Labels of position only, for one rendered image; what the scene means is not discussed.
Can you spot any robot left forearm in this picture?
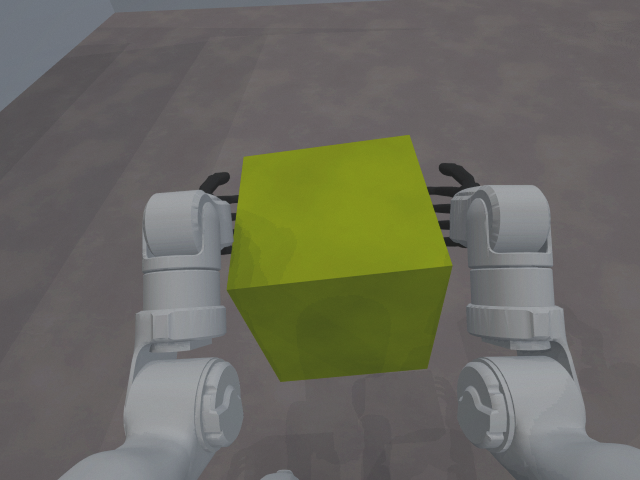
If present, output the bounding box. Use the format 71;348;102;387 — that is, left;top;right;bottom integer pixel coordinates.
123;190;234;435

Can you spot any carton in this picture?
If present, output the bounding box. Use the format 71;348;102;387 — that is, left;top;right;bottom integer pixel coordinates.
227;135;453;382

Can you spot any right robot upper arm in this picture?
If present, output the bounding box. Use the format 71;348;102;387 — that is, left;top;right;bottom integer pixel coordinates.
457;356;640;480

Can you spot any robot right forearm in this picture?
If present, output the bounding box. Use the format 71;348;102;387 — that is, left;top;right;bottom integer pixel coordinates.
449;185;586;425

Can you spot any left robot upper arm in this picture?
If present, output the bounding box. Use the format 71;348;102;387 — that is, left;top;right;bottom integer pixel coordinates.
58;357;244;480

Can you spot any robot left hand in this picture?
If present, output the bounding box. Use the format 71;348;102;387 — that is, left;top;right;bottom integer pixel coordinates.
199;172;239;255

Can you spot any robot right hand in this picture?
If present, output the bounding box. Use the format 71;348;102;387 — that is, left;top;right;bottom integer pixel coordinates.
427;163;480;248

